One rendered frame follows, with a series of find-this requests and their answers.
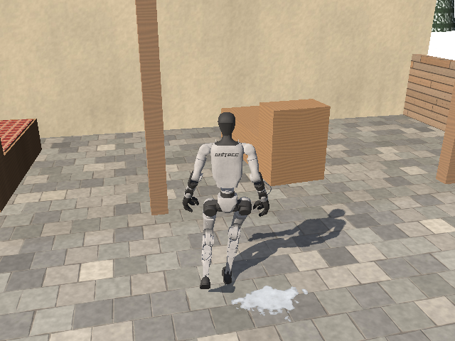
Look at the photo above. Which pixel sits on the left robot upper arm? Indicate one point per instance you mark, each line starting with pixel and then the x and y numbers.
pixel 204 150

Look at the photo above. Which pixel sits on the robot right forearm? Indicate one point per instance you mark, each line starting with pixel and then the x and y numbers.
pixel 260 188

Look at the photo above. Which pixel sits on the right robot hand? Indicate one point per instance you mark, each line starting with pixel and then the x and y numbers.
pixel 264 205

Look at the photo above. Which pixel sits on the robot left forearm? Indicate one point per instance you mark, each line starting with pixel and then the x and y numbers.
pixel 191 186

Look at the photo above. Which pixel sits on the left robot hand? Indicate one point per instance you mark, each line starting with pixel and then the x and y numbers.
pixel 192 201

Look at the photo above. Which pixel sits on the robot left thigh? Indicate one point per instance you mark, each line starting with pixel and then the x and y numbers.
pixel 210 208

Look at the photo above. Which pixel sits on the right robot upper arm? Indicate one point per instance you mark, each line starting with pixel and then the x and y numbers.
pixel 249 150

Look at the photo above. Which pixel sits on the humanoid robot head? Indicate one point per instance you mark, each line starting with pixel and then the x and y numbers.
pixel 226 122

